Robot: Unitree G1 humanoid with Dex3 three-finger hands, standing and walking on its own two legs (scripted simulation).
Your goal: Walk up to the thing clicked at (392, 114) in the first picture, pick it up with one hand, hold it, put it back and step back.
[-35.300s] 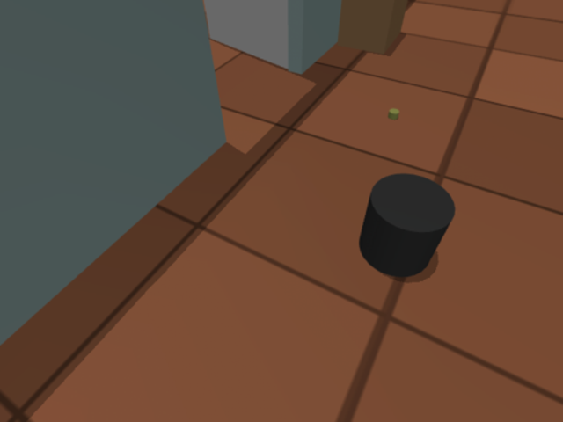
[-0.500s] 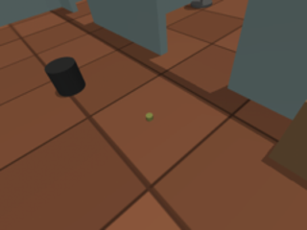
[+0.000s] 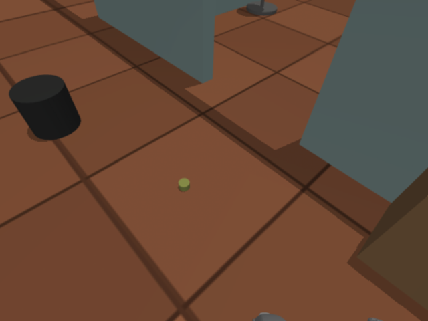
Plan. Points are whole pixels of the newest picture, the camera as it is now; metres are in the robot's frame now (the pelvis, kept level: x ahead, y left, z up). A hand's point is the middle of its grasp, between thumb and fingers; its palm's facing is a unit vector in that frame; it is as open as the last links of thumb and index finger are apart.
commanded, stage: walk up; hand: left
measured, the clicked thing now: (184, 184) +0.94 +0.18 -0.75
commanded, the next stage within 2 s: none
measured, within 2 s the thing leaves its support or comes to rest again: neither
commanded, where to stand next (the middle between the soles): +0.50 +0.00 m, yaw +0 degrees
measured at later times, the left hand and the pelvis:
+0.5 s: hand (115, 274) +0.25 +0.23 -0.12, palm faces -0.03 -0.92 -0.38, open 7.4 cm; pelvis +0.18 -0.04 +0.00, yaw +0 degrees
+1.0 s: hand (125, 205) +0.43 +0.26 -0.14, palm faces -0.10 -0.93 -0.35, open 7.4 cm; pelvis +0.35 -0.01 +0.00, yaw -1 degrees
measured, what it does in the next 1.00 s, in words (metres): walks ahead: right foot, then left foot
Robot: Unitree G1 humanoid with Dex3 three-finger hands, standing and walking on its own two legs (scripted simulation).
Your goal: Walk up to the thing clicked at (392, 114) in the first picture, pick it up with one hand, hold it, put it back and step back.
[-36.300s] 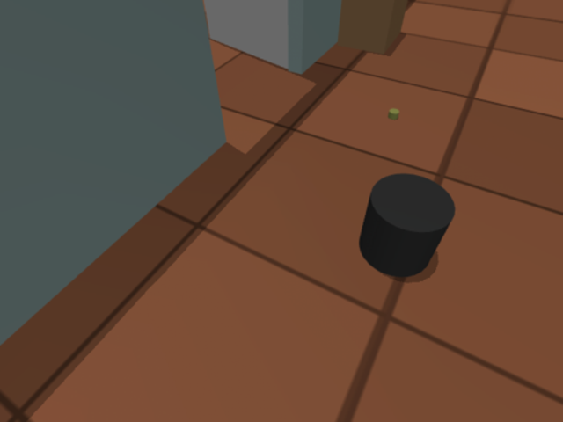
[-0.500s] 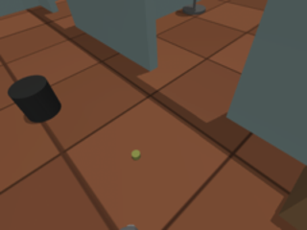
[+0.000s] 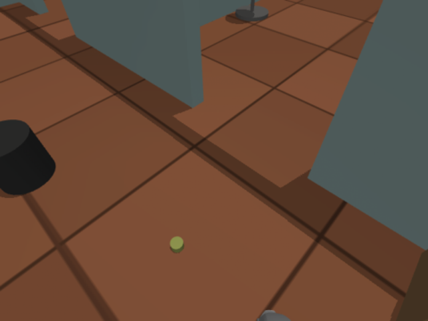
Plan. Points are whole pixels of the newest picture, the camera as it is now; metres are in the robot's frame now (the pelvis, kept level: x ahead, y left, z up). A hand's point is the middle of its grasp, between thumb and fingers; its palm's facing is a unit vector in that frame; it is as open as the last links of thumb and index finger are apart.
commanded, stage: walk up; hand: left
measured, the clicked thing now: (177, 244) +0.59 +0.19 -0.75
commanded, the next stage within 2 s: stand in 1.68 s
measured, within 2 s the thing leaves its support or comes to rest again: neither
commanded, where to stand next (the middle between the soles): +0.15 +0.01 m, yaw +1 degrees
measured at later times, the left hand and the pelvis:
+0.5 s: hand out of the picture +0.15 +0.27 -0.17, palm faces +0.00 -0.94 -0.33, open 7.4 cm; pelvis +0.08 +0.01 -0.01, yaw +1 degrees
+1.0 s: hand (97, 318) +0.18 +0.26 -0.14, palm faces +0.02 -0.94 -0.34, open 7.4 cm; pelvis +0.11 +0.00 +0.02, yaw +2 degrees
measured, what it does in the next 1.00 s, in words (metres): walks ahead: right foot, then left foot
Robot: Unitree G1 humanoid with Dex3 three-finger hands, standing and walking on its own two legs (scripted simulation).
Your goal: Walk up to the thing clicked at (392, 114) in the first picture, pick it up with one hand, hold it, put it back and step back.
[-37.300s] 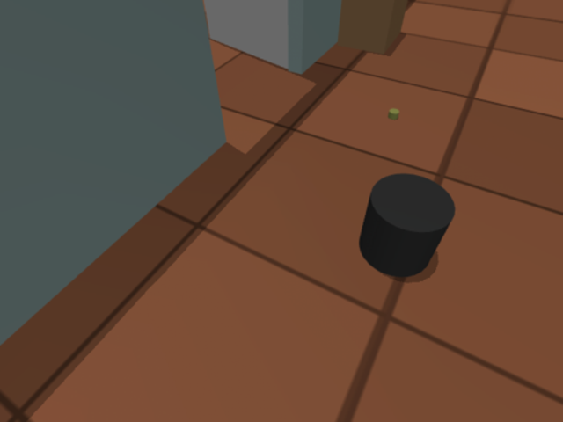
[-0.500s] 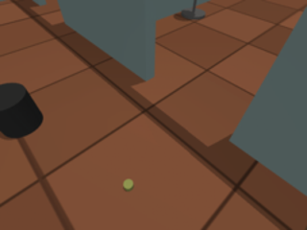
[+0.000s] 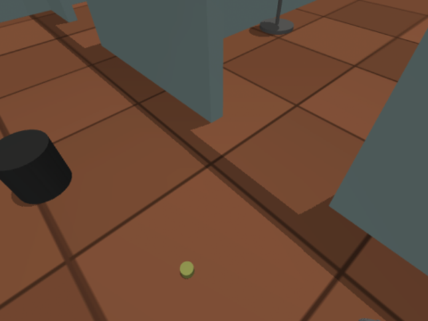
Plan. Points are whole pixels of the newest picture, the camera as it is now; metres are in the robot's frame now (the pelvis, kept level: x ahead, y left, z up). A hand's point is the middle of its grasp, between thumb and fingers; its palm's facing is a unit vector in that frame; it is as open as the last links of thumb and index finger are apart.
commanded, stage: walk up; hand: left
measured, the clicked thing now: (187, 269) +0.49 +0.18 -0.76
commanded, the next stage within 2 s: stand in 0.68 s
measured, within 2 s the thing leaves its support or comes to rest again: neither
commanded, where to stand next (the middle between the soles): +0.05 +0.00 m, yaw -1 degrees
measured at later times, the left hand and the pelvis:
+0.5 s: hand out of the picture +0.09 +0.25 -0.16, palm faces -0.04 -0.95 -0.32, open 7.4 cm; pelvis +0.00 +0.00 +0.00, yaw -1 degrees
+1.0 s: hand out of the picture +0.09 +0.25 -0.16, palm faces -0.04 -0.94 -0.33, open 7.4 cm; pelvis +0.01 +0.00 +0.00, yaw +0 degrees
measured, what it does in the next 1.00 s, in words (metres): stands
